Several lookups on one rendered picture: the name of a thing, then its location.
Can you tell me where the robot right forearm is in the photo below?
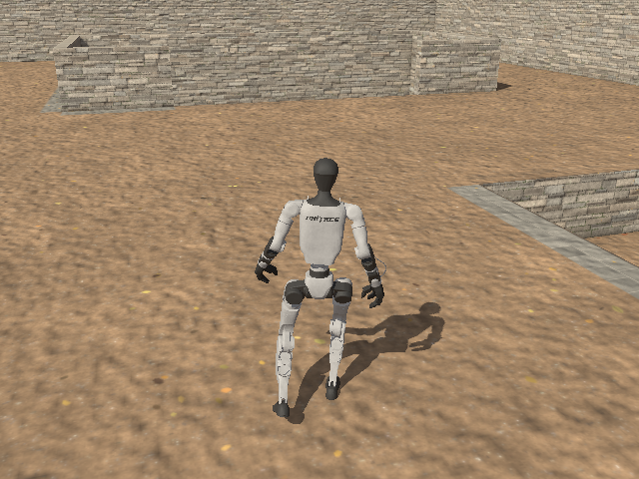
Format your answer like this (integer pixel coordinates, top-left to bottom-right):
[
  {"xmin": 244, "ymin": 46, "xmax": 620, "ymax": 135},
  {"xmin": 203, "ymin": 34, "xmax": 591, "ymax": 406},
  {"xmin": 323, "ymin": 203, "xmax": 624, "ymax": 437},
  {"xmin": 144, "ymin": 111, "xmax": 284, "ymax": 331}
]
[{"xmin": 361, "ymin": 244, "xmax": 381, "ymax": 287}]

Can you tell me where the robot left hand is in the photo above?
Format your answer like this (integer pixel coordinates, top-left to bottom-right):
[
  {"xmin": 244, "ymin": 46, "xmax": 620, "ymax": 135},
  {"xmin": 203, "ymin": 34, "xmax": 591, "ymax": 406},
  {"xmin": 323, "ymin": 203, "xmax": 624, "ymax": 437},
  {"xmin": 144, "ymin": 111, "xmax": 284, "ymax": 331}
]
[{"xmin": 255, "ymin": 264, "xmax": 278, "ymax": 283}]

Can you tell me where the robot left shin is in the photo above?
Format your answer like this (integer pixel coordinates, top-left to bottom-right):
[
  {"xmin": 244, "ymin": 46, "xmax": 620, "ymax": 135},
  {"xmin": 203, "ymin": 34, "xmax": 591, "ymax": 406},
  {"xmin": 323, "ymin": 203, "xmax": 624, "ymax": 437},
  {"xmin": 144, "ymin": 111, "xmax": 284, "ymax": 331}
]
[{"xmin": 276, "ymin": 335, "xmax": 293, "ymax": 404}]

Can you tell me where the robot left forearm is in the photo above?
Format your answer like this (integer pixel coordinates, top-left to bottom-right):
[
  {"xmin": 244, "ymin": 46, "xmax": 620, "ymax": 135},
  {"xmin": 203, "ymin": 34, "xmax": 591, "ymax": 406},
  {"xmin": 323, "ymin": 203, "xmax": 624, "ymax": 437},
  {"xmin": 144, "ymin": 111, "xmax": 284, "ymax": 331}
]
[{"xmin": 258, "ymin": 237, "xmax": 278, "ymax": 268}]

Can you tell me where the robot right thigh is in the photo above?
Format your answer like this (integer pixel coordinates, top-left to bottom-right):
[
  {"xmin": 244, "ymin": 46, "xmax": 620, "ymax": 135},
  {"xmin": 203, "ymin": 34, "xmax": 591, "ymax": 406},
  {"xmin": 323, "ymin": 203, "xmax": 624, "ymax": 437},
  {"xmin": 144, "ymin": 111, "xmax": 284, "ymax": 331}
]
[{"xmin": 329, "ymin": 277, "xmax": 352, "ymax": 337}]

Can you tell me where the robot right hand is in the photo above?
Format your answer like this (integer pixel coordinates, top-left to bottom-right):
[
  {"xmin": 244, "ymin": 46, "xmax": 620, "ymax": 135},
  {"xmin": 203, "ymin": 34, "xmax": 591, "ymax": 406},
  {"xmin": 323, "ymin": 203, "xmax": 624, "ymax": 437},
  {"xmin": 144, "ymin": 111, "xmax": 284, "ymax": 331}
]
[{"xmin": 361, "ymin": 284, "xmax": 384, "ymax": 308}]

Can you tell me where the left robot upper arm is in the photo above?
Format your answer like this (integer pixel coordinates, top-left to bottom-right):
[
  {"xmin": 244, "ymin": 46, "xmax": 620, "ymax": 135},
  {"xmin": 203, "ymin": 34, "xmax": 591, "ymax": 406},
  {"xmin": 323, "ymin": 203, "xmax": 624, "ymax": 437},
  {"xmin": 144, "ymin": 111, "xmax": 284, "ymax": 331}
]
[{"xmin": 269, "ymin": 200, "xmax": 303, "ymax": 252}]

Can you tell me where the right robot upper arm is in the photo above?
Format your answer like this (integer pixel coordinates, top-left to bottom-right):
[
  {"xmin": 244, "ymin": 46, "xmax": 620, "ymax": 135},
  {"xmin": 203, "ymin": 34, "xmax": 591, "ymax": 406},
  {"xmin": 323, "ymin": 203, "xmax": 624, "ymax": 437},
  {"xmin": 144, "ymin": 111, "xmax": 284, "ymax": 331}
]
[{"xmin": 344, "ymin": 203, "xmax": 371, "ymax": 259}]

